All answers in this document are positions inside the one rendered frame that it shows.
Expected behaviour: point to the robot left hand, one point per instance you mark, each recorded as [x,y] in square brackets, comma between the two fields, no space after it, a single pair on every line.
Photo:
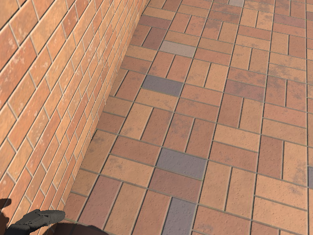
[34,220]

